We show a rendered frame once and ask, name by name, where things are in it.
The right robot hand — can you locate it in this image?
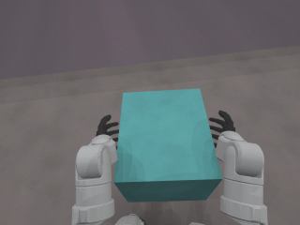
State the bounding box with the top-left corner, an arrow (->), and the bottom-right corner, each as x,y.
209,111 -> 235,147

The robot left thigh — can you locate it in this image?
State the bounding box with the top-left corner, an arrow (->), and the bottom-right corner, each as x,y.
115,215 -> 144,225

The left robot hand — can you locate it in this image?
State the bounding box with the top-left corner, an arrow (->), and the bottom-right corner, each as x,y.
96,114 -> 119,150

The carton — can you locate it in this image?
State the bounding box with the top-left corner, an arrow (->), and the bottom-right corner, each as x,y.
113,88 -> 223,203

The left robot forearm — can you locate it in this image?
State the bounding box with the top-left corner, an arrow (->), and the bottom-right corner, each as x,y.
71,134 -> 118,225

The right robot forearm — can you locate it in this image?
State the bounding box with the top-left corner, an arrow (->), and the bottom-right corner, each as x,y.
215,130 -> 268,225

